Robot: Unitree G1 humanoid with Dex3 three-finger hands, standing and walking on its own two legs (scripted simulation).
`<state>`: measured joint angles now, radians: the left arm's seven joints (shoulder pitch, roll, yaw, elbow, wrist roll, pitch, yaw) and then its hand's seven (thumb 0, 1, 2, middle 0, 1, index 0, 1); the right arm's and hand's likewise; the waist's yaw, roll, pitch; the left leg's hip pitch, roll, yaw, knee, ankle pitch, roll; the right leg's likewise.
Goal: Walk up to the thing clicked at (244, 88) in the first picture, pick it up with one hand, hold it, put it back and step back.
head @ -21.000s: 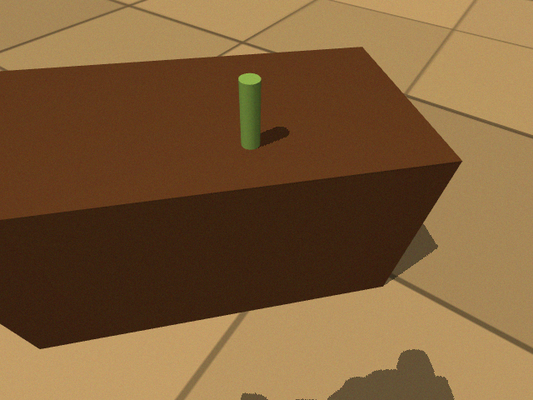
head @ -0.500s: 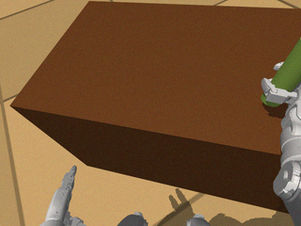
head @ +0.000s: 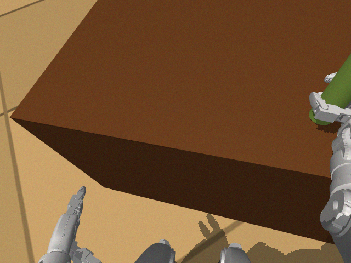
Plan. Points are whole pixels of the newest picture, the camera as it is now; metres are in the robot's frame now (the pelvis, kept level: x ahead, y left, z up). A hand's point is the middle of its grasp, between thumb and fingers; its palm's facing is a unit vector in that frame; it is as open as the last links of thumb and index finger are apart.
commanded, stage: lower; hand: right
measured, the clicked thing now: (342, 89) +0.50 -0.26 +0.09
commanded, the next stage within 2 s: loosen in 0.04 s
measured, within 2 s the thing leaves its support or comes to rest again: neither
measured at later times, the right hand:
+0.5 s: hand (329, 96) +0.50 -0.25 +0.06, palm faces +0.30 +0.95 +0.00, open 8.2 cm
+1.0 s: hand (338, 89) +0.51 -0.26 +0.08, palm faces +0.33 +0.94 +0.01, open 16.6 cm
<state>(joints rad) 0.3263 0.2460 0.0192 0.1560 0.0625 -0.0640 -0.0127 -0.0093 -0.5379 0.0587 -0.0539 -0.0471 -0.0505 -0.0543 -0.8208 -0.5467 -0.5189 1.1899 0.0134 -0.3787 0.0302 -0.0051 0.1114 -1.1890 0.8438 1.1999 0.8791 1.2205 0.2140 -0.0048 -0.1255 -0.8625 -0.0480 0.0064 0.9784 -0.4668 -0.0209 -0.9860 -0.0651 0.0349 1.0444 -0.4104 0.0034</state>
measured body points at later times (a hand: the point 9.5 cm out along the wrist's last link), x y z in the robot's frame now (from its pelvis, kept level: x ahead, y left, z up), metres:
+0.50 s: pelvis -0.01 +0.00 -0.01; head +0.11 -0.04 +0.42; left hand +0.15 +0.26 -0.02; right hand +0.48 -0.30 +0.06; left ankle +0.00 +0.14 -0.67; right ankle +0.04 -0.12 -0.67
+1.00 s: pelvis +0.00 +0.00 +0.00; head +0.11 -0.04 +0.43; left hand +0.16 +0.27 -0.01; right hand +0.49 -0.31 +0.08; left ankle +0.00 +0.14 -0.67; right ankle +0.04 -0.12 -0.67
